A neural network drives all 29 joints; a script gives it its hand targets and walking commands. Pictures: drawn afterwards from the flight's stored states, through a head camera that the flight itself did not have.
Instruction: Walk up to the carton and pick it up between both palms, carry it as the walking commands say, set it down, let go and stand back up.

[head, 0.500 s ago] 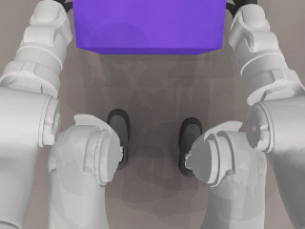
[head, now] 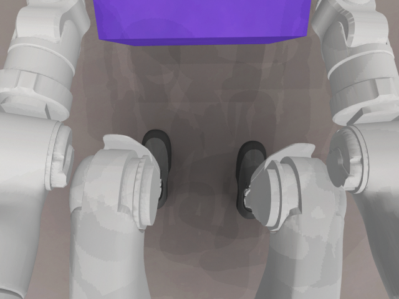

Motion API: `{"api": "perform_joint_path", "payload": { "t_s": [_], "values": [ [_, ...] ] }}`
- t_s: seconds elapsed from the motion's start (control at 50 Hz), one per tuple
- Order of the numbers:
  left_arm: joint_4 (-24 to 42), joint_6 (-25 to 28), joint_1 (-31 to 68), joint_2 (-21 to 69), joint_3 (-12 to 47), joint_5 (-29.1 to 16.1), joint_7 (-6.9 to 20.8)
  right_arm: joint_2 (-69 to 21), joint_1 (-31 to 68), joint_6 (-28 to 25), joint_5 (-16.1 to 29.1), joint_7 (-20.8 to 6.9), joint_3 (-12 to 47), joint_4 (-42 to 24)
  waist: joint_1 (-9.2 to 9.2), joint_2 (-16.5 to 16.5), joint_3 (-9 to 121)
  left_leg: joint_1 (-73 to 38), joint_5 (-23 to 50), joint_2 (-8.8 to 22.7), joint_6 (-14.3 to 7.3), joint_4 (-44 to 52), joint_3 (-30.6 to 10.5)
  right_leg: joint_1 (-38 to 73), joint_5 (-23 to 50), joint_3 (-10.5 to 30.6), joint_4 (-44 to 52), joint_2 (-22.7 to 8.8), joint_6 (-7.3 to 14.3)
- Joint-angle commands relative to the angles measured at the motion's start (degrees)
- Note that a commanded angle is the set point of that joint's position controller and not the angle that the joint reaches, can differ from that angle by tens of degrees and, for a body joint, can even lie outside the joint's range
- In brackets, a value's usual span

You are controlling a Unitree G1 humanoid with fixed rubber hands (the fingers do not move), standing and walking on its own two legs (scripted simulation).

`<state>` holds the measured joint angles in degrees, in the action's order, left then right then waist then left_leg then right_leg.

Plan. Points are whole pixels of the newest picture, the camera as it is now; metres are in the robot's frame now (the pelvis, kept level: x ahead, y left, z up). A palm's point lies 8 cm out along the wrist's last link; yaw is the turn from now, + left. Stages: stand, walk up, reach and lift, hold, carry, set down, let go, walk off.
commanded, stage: reach and lift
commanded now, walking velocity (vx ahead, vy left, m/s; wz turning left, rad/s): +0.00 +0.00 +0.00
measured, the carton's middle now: out of the picture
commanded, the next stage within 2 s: none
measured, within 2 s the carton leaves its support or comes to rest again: neither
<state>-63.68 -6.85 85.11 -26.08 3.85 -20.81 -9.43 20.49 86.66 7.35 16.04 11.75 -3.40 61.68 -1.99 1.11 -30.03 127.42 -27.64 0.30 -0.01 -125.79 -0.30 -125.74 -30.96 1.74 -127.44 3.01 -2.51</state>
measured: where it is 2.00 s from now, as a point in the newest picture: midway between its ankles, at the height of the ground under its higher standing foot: (202, 187)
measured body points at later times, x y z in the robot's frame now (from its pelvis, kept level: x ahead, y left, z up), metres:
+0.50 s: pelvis +0.00 +0.00 +0.03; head +0.36 +0.02 +0.28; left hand +0.55 +0.23 -0.12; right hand +0.57 -0.14 -0.12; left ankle +0.14 +0.12 -0.33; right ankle +0.13 -0.13 -0.33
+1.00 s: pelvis -0.02 +0.00 +0.07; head +0.33 +0.03 +0.34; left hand +0.54 +0.23 -0.05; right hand +0.56 -0.14 -0.04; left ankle +0.14 +0.12 -0.33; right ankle +0.13 -0.13 -0.33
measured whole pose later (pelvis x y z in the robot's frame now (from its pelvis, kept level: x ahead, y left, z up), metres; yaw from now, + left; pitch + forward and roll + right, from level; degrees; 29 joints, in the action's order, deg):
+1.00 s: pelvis -0.02 +0.00 +0.07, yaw +1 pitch +27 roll -2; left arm -44.6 -20.5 79.4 -18.3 -13.7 -4.0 -11.1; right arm 11.4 78.5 19.7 -0.4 10.5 -21.9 40.0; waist -2.3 0.8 -27.3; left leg 114.4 -25.4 -3.9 1.5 -112.8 -2.4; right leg -111.9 -29.3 2.4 -114.0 4.7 -3.7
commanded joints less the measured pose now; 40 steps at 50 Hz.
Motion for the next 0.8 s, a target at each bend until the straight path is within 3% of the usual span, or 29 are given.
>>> {"api": "perform_joint_path", "payload": {
  "t_s": [0.0, 0.02, 0.1, 0.12, 0.14, 0.16, 0.18, 0.2, 0.22, 0.26, 0.28, 0.3, 0.34, 0.36, 0.38, 0.4, 0.44, 0.48, 0.5, 0.52, 0.54, 0.56, 0.6, 0.64, 0.66, 0.7, 0.74, 0.76, 0.78],
  "values": [
    [25.1, 2.0, 44.9, 45.0, 11.0, -2.0, 16.8, -50.6, 35.1, 0.9, 0.7, -17.1, 15.4, -16.4, -0.44, 0.8, 97.5, -43.2, 13.6, -3.1, 0.2, 9.4, 5.3, 32.7, 11.7, -6.9, 9.7, 2.6, 2.3],
    [29.8, 2.1, 46.9, 44.6, 11.2, -2.6, 17.0, -50.6, 36.0, 1.1, 0.1, -16.8, 16.3, -19.9, -0.95, 2.1, 102.7, -45.2, 14.7, -3.4, 0.0, 9.6, 5.4, 37.0, 12.4, -6.5, 10.2, 2.8, 2.5],
    [16.8, 0.3, 38.3, 48.0, 6.8, 0.9, 18.1, -52.0, 38.6, 0.9, -0.2, -17.4, 14.9, -19.2, -3.56, -0.3, 92.8, -39.4, 11.1, -3.3, -0.7, 10.4, 6.0, 31.8, 9.4, -6.0, 11.5, 2.8, 2.2],
    [19.0, -0.1, 38.5, 51.6, 7.7, 0.3, 18.7, -51.6, 35.7, 1.6, -1.9, -18.1, 13.6, -20.2, -1.06, -0.2, 94.8, -41.8, 12.1, -3.6, -0.4, 11.1, 4.8, 31.1, 9.5, -6.8, 11.9, 3.3, 2.7],
    [20.7, 0.0, 39.0, 52.2, 7.4, 1.1, 18.8, -53.5, 38.3, 1.5, -0.6, -18.5, 14.5, -22.0, -3.75, -0.5, 96.4, -41.5, 13.5, -3.8, -0.4, 10.7, 5.2, 32.2, 11.2, -6.2, 11.5, 3.2, 2.8],
    [25.1, -0.1, 40.6, 53.5, 8.0, 1.1, 18.9, -54.3, 36.3, 1.9, -1.3, -18.6, 13.2, -23.6, -1.16, -0.8, 103.7, -45.4, 14.9, -4.4, 0.1, 11.3, 6.1, 36.9, 13.2, -7.3, 12.4, 4.2, 2.6],
    [21.3, -0.7, 37.0, 55.0, 7.8, 0.3, 19.5, -54.5, 36.2, 1.8, -1.1, -18.9, 14.3, -21.8, -1.68, -2.9, 100.8, -46.0, 16.4, -4.3, -0.2, 11.8, 4.5, 32.4, 12.6, -7.0, 11.2, 2.8, 2.9],
    [19.5, -0.8, 38.5, 55.7, 7.6, 1.5, 19.9, -51.9, 33.4, 1.7, -4.0, -18.9, 11.1, -18.0, 2.05, -2.8, 94.6, -41.3, 13.3, -3.7, 1.0, 11.0, 4.7, 28.9, 11.5, -7.6, 12.4, 2.7, 3.4],
    [20.2, -1.2, 36.2, 58.3, 6.6, 2.7, 20.2, -53.9, 35.2, 1.9, -4.1, -19.4, 11.3, -20.9, -0.56, -3.7, 97.6, -42.6, 12.8, -4.6, 0.3, 12.5, 4.8, 29.6, 10.3, -7.5, 13.0, 3.8, 3.4],
    [28.6, -0.9, 43.3, 53.9, 8.3, 1.4, 19.9, -56.7, 36.1, 2.8, -2.5, -19.5, 13.0, -22.4, -0.86, -1.6, 104.6, -45.9, 17.7, -4.7, 0.3, 12.0, 4.6, 33.7, 15.5, -7.5, 12.2, 3.1, 2.3],
    [25.7, -1.1, 39.2, 53.9, 7.7, 1.6, 20.0, -55.8, 32.8, 3.0, -4.0, -19.7, 13.0, -22.1, 2.12, 0.1, 104.4, -46.2, 17.8, -4.6, -0.2, 11.2, 4.4, 32.6, 15.2, -8.6, 12.2, 3.0, 2.2],
    [31.3, -1.6, 42.6, 54.2, 9.2, 0.2, 20.1, -56.7, 36.5, 3.4, -1.5, -19.7, 13.4, -25.2, -0.85, -3.5, 112.1, -50.9, 17.7, -4.4, 0.3, 12.5, 4.8, 37.2, 14.2, -6.7, 13.6, 3.3, 2.9],
    [26.4, -2.2, 39.0, 54.4, 7.7, 2.3, 20.2, -56.6, 33.7, 3.7, -3.0, -20.5, 12.3, -21.0, -1.82, -2.8, 103.0, -43.9, 13.4, -4.4, 0.3, 12.5, 5.4, 30.1, 9.9, -6.8, 14.2, 3.2, 2.7],
    [30.2, -2.9, 40.6, 56.1, 9.3, 2.3, 20.1, -55.8, 33.0, 4.4, -4.0, -20.4, 12.2, -25.0, -1.04, -2.8, 112.8, -49.3, 15.5, -5.0, 0.7, 12.7, 5.5, 35.9, 12.8, -7.1, 13.7, 4.1, 3.0],
    [22.8, -3.5, 36.6, 56.0, 5.9, 4.7, 20.5, -57.8, 33.5, 4.8, -3.5, -21.0, 12.7, -20.1, -3.00, -2.7, 102.6, -45.4, 13.0, -4.9, 0.1, 13.1, 5.5, 30.1, 8.6, -7.1, 13.5, 3.3, 2.7],
    [27.0, -3.7, 38.1, 56.2, 7.9, 3.3, 20.6, -58.8, 30.4, 5.6, -4.2, -21.6, 12.0, -20.4, -1.03, -2.4, 107.2, -48.3, 15.2, -4.8, 0.2, 12.9, 5.4, 32.4, 11.6, -7.4, 13.9, 3.0, 3.0],
    [31.3, -3.8, 40.0, 56.2, 7.0, 3.2, 21.1, -59.2, 36.0, 5.8, -3.7, -21.3, 15.3, -27.3, -1.32, 2.1, 116.1, -48.4, 17.3, -5.1, -0.4, 12.9, 6.0, 40.1, 15.2, -7.5, 14.4, 3.8, 1.9],
    [34.3, -4.9, 40.2, 58.3, 11.2, 1.7, 20.9, -57.6, 34.9, 6.3, -3.1, -21.0, 15.0, -29.4, 1.07, -2.2, 123.8, -54.2, 18.7, -5.0, 0.4, 13.8, 5.7, 39.9, 16.0, -8.4, 14.1, 4.0, 2.4],
    [34.2, -5.0, 41.7, 58.3, 9.9, 2.5, 20.9, -59.6, 35.4, 6.6, -3.6, -20.8, 15.1, -28.2, -0.90, -0.1, 122.0, -50.6, 15.7, -5.4, 0.4, 13.5, 6.3, 38.2, 13.3, -8.1, 14.6, 4.3, 2.5],
    [30.2, -6.3, 39.2, 60.5, 9.5, 2.8, 21.3, -56.2, 37.6, 7.2, -3.9, -21.3, 14.3, -27.1, 0.45, -3.2, 117.8, -50.2, 13.1, -5.1, 0.5, 14.6, 5.6, 36.5, 9.8, -8.2, 14.9, 4.2, 3.0],
    [37.8, -5.7, 39.9, 60.9, 11.0, 2.1, 21.0, -59.8, 36.2, 6.9, -2.7, -20.4, 17.4, -34.2, -0.40, -2.7, 130.3, -57.3, 21.4, -5.8, 0.5, 13.5, 6.1, 44.1, 18.3, -7.4, 15.0, 4.6, 2.6],
    [40.0, -5.9, 41.3, 57.9, 10.4, 2.9, 20.4, -60.6, 36.5, 7.1, -0.3, -20.3, 18.6, -33.0, -4.75, -5.7, 130.6, -57.2, 23.2, -5.9, 0.6, 12.9, 7.3, 44.1, 19.9, -6.3, 14.3, 4.3, 2.6],
    [47.7, -6.3, 41.7, 59.2, 11.3, 2.5, 19.7, -61.1, 36.2, 8.5, -0.8, -20.5, 20.3, -36.4, -1.91, -1.3, 141.7, -63.6, 25.7, -6.9, 0.5, 13.8, 6.5, 48.0, 21.6, -7.9, 14.6, 4.9, 1.8],
    [40.3, -7.2, 40.7, 55.4, 9.8, 4.5, 19.9, -61.4, 35.4, 9.1, -1.1, -20.5, 19.6, -31.8, -5.43, -1.6, 130.2, -56.3, 21.1, -5.8, 0.3, 15.0, 7.1, 43.1, 17.1, -6.8, 15.7, 4.5, 2.0],
    [35.7, -7.4, 37.3, 56.1, 7.4, 6.0, 20.2, -63.3, 32.7, 9.5, -3.2, -20.8, 17.7, -28.1, -5.31, 1.9, 122.3, -48.8, 16.7, -5.8, -0.3, 15.6, 7.4, 42.3, 15.1, -6.7, 17.1, 4.4, 1.6],
    [38.7, -7.9, 38.7, 58.4, 9.9, 5.2, 21.5, -62.9, 31.0, 9.6, -4.7, -20.5, 16.5, -30.4, -2.25, 1.2, 126.5, -47.0, 15.0, -6.4, 0.3, 17.0, 8.1, 47.3, 15.9, -7.1, 17.7, 5.1, 1.9],
    [42.0, -8.3, 38.1, 61.8, 11.8, 4.1, 21.6, -65.8, 30.2, 9.8, -3.7, -20.6, 18.6, -33.1, -2.08, -0.5, 134.3, -54.2, 17.3, -6.9, 0.2, 17.1, 7.7, 50.4, 18.0, -6.6, 18.6, 5.4, 2.0],
    [32.0, -8.7, 36.5, 61.1, 7.7, 6.9, 22.6, -63.6, 29.5, 10.3, -6.3, -21.0, 14.5, -25.2, -2.77, -1.3, 119.5, -44.7, 10.4, -6.8, 0.1, 18.1, 8.6, 42.4, 10.0, -6.1, 19.9, 4.9, 2.3],
    [36.2, -8.7, 37.0, 60.6, 7.7, 6.0, 22.8, -64.9, 31.6, 10.3, -5.5, -21.1, 16.9, -28.7, -3.07, 0.8, 123.0, -47.3, 12.1, -6.6, -0.5, 18.8, 7.8, 44.3, 11.0, -6.4, 20.6, 4.7, 2.2]
  ]
}}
